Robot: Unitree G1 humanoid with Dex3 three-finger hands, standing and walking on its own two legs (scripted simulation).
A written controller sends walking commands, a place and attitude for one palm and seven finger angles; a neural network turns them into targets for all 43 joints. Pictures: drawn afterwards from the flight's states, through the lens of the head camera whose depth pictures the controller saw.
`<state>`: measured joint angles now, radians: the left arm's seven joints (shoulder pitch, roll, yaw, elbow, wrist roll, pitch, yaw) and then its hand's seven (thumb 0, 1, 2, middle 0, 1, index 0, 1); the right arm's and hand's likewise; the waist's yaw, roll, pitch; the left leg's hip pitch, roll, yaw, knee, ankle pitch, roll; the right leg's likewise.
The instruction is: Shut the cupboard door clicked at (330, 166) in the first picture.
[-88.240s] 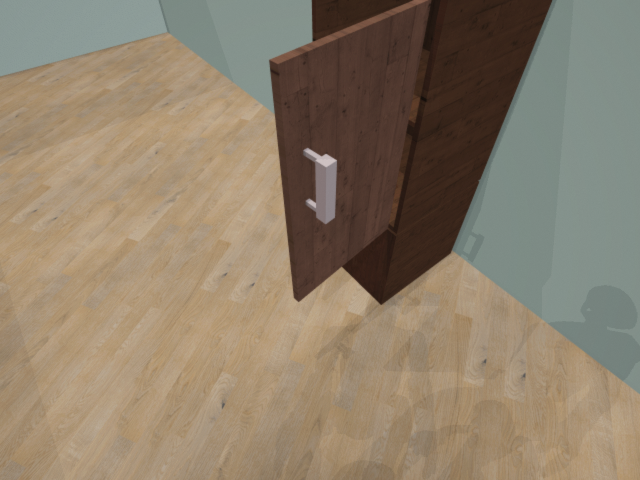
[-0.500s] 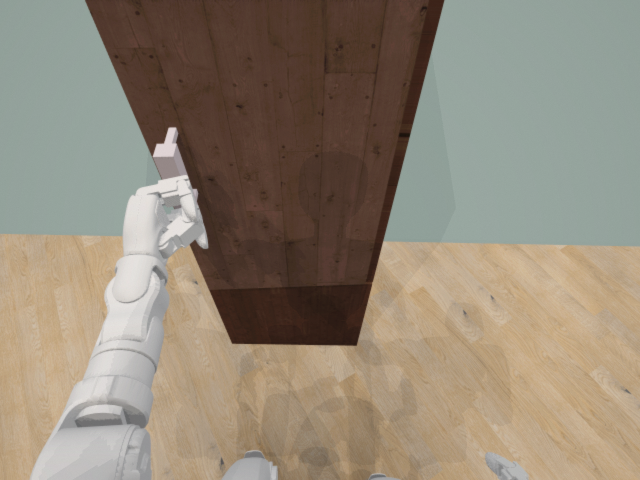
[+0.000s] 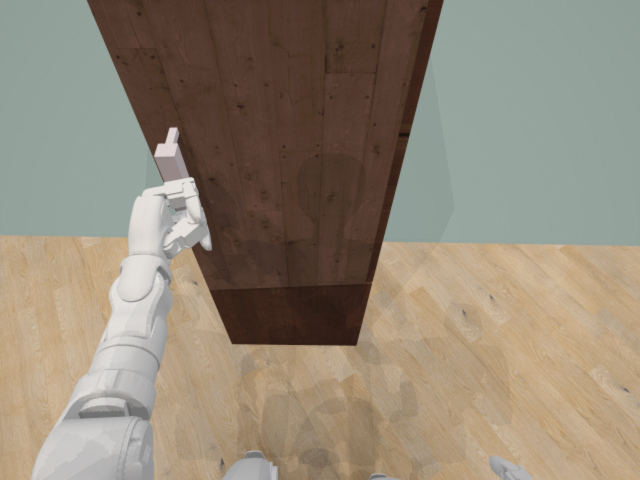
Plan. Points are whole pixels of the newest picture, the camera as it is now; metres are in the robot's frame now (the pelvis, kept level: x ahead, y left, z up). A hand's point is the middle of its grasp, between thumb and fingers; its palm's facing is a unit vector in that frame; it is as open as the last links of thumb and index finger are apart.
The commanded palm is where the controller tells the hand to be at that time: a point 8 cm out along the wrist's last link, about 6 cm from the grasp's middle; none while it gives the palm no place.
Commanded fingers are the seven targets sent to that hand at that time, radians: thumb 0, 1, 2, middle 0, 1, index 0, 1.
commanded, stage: push the door shut along its arc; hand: left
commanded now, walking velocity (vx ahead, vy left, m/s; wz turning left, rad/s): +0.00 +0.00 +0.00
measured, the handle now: (182, 176) +0.51 +0.20 +0.08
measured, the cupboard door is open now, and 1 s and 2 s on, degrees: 4 0 0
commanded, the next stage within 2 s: pull the fist back off the door in 0.88 s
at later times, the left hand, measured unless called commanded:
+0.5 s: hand (197, 201) +0.45 +0.17 +0.09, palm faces -0.07 -1.00 -0.04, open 3.2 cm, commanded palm +0.46 +0.19 +0.08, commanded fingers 0.00 0.90 0.90 -1.30 -1.50 -1.30 -1.50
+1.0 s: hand (195, 200) +0.45 +0.17 +0.09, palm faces -0.12 -0.99 -0.04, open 3.2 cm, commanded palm +0.49 +0.18 +0.08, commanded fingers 0.00 0.90 0.90 -1.30 -1.50 -1.30 -1.50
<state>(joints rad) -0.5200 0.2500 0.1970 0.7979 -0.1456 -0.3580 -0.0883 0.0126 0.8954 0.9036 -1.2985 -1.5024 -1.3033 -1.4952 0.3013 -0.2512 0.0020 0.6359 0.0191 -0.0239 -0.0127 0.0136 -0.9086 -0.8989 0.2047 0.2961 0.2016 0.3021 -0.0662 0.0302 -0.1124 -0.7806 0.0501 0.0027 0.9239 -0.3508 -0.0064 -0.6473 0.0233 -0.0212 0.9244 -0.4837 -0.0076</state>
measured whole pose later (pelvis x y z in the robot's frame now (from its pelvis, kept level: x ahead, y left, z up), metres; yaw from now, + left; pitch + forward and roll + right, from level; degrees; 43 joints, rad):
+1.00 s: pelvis -0.05 +0.02 -0.04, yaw +1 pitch +17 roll -4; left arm -1.03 0.45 0.14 1.20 -0.15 -0.32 -0.24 0.01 0.88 0.90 -1.42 -1.50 -1.40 -1.50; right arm 0.36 -0.28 0.04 0.73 0.01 -0.15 -0.04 0.01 -0.91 -0.90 0.21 0.30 0.20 0.30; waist -0.14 0.02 -0.10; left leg -1.09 0.02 -0.06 1.09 -0.32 0.01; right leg -0.93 0.02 -0.07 1.08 -0.46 0.01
